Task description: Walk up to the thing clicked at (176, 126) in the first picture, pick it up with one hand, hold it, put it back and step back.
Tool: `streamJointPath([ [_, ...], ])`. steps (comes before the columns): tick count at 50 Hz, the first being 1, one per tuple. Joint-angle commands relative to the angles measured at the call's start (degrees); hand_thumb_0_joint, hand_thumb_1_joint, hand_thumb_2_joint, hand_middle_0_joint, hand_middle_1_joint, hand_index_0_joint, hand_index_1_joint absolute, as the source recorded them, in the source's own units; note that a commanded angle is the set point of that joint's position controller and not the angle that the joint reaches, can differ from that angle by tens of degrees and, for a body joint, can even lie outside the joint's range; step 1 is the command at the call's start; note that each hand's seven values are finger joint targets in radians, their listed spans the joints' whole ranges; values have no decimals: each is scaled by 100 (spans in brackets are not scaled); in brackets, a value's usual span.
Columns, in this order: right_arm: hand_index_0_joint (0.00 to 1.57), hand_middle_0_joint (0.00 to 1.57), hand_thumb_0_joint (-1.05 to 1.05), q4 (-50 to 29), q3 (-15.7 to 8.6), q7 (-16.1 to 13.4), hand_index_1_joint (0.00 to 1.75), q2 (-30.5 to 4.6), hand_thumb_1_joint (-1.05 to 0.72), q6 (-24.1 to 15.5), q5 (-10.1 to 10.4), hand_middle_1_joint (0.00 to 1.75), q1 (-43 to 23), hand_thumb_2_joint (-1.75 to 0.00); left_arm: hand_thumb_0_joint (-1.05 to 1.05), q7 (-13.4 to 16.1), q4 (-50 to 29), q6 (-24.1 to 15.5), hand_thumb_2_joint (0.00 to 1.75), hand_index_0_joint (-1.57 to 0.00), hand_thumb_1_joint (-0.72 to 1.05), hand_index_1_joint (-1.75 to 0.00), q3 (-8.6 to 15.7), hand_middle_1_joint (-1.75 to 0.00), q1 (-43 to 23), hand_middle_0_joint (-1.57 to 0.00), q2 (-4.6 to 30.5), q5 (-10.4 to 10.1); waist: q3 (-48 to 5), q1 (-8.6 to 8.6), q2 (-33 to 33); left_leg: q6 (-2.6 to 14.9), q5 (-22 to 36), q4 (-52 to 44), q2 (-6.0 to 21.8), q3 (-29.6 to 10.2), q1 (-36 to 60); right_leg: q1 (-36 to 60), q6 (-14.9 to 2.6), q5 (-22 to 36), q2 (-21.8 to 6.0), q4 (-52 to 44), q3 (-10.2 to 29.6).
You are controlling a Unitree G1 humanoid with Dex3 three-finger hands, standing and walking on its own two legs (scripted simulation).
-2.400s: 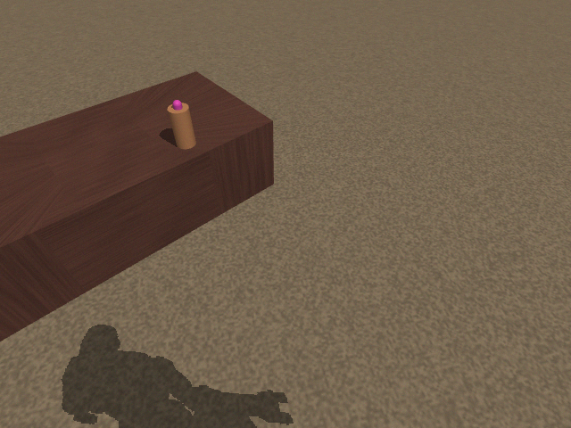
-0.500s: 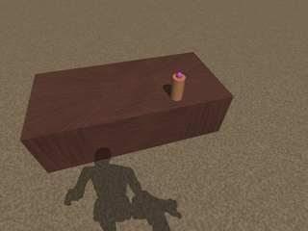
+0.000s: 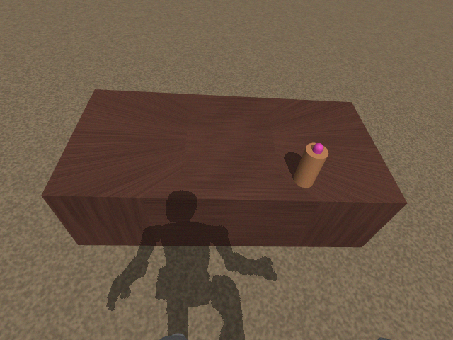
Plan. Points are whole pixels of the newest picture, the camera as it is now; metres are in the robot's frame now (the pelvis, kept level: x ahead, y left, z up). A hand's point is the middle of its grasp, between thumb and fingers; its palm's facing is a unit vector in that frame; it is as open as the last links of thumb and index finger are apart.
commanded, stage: walk up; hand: right
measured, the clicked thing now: (311, 163) +0.78 -0.28 -0.26
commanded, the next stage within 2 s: none
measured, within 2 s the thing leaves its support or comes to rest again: neither
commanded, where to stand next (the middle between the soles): +0.35 -0.10 m, yaw +4 degrees
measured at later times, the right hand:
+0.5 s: hand (421, 331) +0.22 -0.40 -0.15, palm faces -0.09 +0.92 -0.39, open 7.4 cm
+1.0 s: hand (372, 227) +0.44 -0.34 -0.12, palm faces -0.19 +0.91 -0.38, open 7.4 cm
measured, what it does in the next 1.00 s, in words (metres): walks ahead: right foot, then left foot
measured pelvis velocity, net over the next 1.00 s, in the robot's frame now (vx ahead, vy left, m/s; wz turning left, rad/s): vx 0.28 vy -0.11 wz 0.15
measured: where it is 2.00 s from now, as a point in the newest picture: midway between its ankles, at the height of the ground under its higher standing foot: (246, 331)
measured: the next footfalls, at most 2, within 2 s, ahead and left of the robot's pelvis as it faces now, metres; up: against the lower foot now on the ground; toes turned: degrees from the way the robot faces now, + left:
right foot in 0.40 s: +0.26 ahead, -0.23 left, +0.00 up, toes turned -3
left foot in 0.88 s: +0.39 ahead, +0.00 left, +0.00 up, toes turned +9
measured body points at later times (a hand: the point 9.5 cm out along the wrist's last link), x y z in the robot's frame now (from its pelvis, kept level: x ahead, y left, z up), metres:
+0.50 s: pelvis +0.16 -0.11 +0.00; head +0.16 -0.14 +0.45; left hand +0.20 +0.23 -0.08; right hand +0.22 -0.45 -0.12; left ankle +0.12 +0.05 -0.66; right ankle +0.22 -0.23 -0.71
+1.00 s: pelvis +0.28 -0.11 +0.01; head +0.32 -0.09 +0.45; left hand +0.28 +0.19 -0.13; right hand +0.45 -0.39 -0.09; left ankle +0.36 -0.01 -0.71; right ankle +0.25 -0.25 -0.66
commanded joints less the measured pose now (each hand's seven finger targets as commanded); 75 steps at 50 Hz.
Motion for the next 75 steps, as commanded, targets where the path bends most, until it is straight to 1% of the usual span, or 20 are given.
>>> streamJointPath([
  [1, 20, 20, 0, -394, -716, -337, 30, -2215, -90, -206, 150, 30, 1320, -90, 0, 158, -696, -58, 90, -20, 90, -30, 341, -30, 143, -20, 1356, -110, -1211, -783, 1347, 1705, -1501, -1797, 2668, -4927, 3245, -3397, -69, -282, 18, 3090, 1412],
  [7, 20, 20, 0, -400, -365, -325, 30, -1600, -90, -335, 194, 30, 493, -90, 0, 15, -327, 23, 90, -20, 90, -30, 296, -30, 231, -20, 994, -113, -40, -297, 1025, 901, 529, -1805, 1337, -1543, 724, -2261, 88, 979, -361, 2048, 1413],
  [17, 20, 20, 0, -450, -473, -214, 30, -1926, -90, -279, 77, 30, 15, -90, 0, -191, -247, -85, 90, -20, 90, -30, 458, -30, -283, -20, 1005, -55, -262, -112, 1400, 798, -2097, -1528, 1189, -1202, -158, -718, 139, 1753, -135, -397, 831],
  [20, 20, 20, 0, -384, -162, -231, 30, -1006, -90, -165, 15, 30, 491, -90, 0, -12, 150, -250, 90, -20, 90, -30, 688, -30, 884, -20, 1586, 40, -660, 424, -1137, 346, -1776, 1933, 171, -261, -1227, 956, 8, -102, -450, -1653, 1835],
  [21, 20, 20, 0, -438, -25, -261, 30, -683, -90, -147, 56, 30, 635, -90, 0, 67, -17, -324, 90, -20, 90, -30, 689, -30, 850, -20, 1878, 51, -340, 354, -1773, 44, -2100, 3196, -412, -551, -2126, 661, -185, -1171, -1570, -2612, 3981],
  [23, 20, 20, 0, -254, -263, -338, 30, -1534, -90, -131, 66, 30, 492, -90, 0, 77, -305, -289, 90, -20, 90, -30, 604, -30, -120, -20, 2008, -66, 107, -5, -1074, -29, -1608, 3523, 121, -1069, -2038, -338, -851, -1448, -2192, -3372, 5037],
  [27, 20, 20, 0, 225, -229, -193, 30, -1339, -90, -88, 185, 30, 861, -90, 0, 149, -244, -353, 90, -20, 90, -30, 402, -30, -427, -20, 1395, -125, 38, -313, -697, -65, -648, 2663, 235, -1013, -1063, -660, -614, 881, -1137, -2736, 2308],
  [39, 20, 20, 0, -114, -110, -94, 30, -800, -90, 82, 80, 30, -170, -90, 0, 357, -308, -338, 90, -20, 90, -30, 219, -30, -137, -20, 1178, -92, -230, -83, -248, -104, 197, 307, 53, -350, -160, 29, -500, 5187, -1165, -1712, 976],
  [43, 20, 20, 0, 116, -169, -182, 30, -1008, -90, 51, 38, 30, 288, -90, 0, 406, -320, -252, 90, -20, 90, -30, 107, -30, -383, -20, 1116, -171, -725, -499, 239, 258, 956, -674, -91, -264, 1506, -540, -345, 4515, -797, -248, 652],
  [44, 20, 20, 0, 156, -260, -240, 30, -1284, -90, 26, 11, 30, 537, -90, 0, 413, -307, -253, 90, -20, 90, -30, 14, -30, -219, -20, 904, -207, -991, -613, 824, 491, 1695, -792, 291, -819, 2180, -996, -111, 3789, -492, 598, 556],
  [46, 20, 20, 0, -11, -309, -343, 30, -1682, -90, 12, 103, 30, 550, -90, 0, 457, -190, -103, 90, -20, 90, -30, -19, -30, 350, -20, 610, -353, -1510, -459, 1463, 1623, 3217, -1012, 2115, -3343, 2755, -2050, 190, -532, 525, 2332, 1002],
  [47, 20, 20, 0, 64, -358, -343, 30, -1699, -90, 50, 203, 30, 407, -90, 0, 500, -72, -19, 90, -20, 90, -30, 8, -30, 151, -20, 878, -271, -1341, -514, 1320, 1800, 2099, -1295, 2233, -3495, 2312, -1986, 91, -656, 160, 2520, 1249],
  [51, 20, 20, 0, -110, -185, -367, 30, -1368, -90, 148, 95, 30, -669, -90, 0, 393, 204, 57, 90, -20, 90, -30, 33, -30, 31, -20, 941, -234, -341, -242, 1196, 969, -127, -1630, 1099, -1505, 184, -1386, 18, 142, -11, 1555, 1335],
  [59, 20, 20, 0, -178, -182, -202, 30, -1258, -90, 481, 39, 30, -1044, -90, 0, 604, 595, -148, 90, -20, 90, -30, 93, -30, 125, -20, 955, -110, -831, -156, 1165, 760, -321, -415, 892, -1284, 118, -444, 230, 1629, 335, -906, 874],
  [60, 20, 20, 0, -158, -132, -192, 30, -1042, -90, 525, 71, 30, -1030, -90, 0, 629, 562, -184, 90, -20, 90, -30, 142, -30, 62, -20, 1113, -58, -697, -106, 699, 520, -795, -32, 716, -1154, -239, -380, 108, 1446, 13, -1366, 1419],
  [62, 20, 20, 0, -187, -161, -223, 30, -990, -90, 605, 59, 30, -1182, -90, 0, 660, 326, -191, 90, -20, 90, -30, 317, -30, -660, -20, 2056, 53, -122, -155, -1013, -60, -2268, 1974, -55, -795, -581, -1790, -1105, 542, -2198, -2707, 4286],
  [63, 20, 20, 0, -70, -259, -231, 30, -1207, -90, 628, 7, 30, -1013, -90, 0, 651, 157, -201, 90, -20, 90, -30, 306, -30, -1097, -20, 1978, 52, 128, -312, -797, -152, -2016, 2282, 252, -1078, -365, -2103, -1317, 681, -2248, -2582, 4256],
  [66, 20, 20, 0, 241, -242, -155, 30, -1037, -90, 551, 96, 30, -755, -90, 0, 647, 204, -264, 90, -20, 90, -30, 152, -30, -1157, -20, 1356, 36, -122, -460, -427, -110, -1547, 1933, 104, -903, -236, -1460, -854, 2195, -1277, -1906, 2653],
  [72, 20, 20, 0, 633, -158, -225, 30, -887, -90, 298, 51, 30, -414, -90, 0, 496, 219, -100, 90, -20, 90, -30, 62, -30, -1165, -20, 1250, -67, -1053, -457, -585, -205, -556, -977, -159, -242, 1176, -748, -390, 3004, -629, -504, 1746],
  [75, 20, 20, 0, 639, -265, -316, 30, -1688, -90, 187, 30, 30, -758, -90, 0, 489, 277, 22, 90, -20, 90, -30, -112, -30, -1021, -20, 728, -191, -1110, -278, 951, 716, 58, -1306, 1593, -2645, 1601, -1809, 223, 544, 204, 73, 1102],
])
